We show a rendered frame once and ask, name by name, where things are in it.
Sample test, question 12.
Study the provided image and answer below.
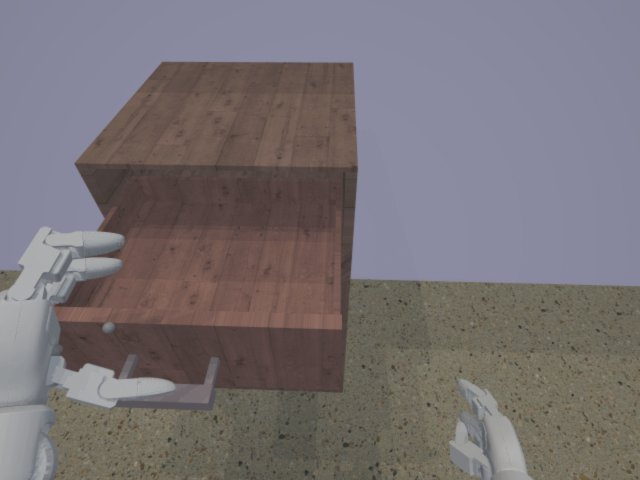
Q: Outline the cabinet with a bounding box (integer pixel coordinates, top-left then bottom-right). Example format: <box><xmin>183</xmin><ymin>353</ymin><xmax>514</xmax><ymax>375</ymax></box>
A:
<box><xmin>74</xmin><ymin>62</ymin><xmax>358</xmax><ymax>393</ymax></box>

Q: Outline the handle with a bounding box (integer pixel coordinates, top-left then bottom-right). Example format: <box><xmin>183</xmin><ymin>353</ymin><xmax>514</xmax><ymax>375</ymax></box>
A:
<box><xmin>115</xmin><ymin>354</ymin><xmax>220</xmax><ymax>411</ymax></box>

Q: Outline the left robot hand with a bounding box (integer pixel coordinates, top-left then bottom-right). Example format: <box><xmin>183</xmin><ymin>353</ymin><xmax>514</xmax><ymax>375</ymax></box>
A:
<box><xmin>0</xmin><ymin>226</ymin><xmax>176</xmax><ymax>410</ymax></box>

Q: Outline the robot left forearm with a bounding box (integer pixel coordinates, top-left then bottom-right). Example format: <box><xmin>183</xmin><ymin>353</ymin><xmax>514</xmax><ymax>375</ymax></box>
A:
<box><xmin>0</xmin><ymin>405</ymin><xmax>58</xmax><ymax>480</ymax></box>

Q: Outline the drawer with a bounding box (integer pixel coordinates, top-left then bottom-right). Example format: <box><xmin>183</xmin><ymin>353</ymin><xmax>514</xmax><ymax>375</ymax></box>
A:
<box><xmin>53</xmin><ymin>176</ymin><xmax>342</xmax><ymax>390</ymax></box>

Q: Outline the right robot hand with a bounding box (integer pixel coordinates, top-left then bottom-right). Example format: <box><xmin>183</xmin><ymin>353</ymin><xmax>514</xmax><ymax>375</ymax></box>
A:
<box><xmin>449</xmin><ymin>379</ymin><xmax>528</xmax><ymax>480</ymax></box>

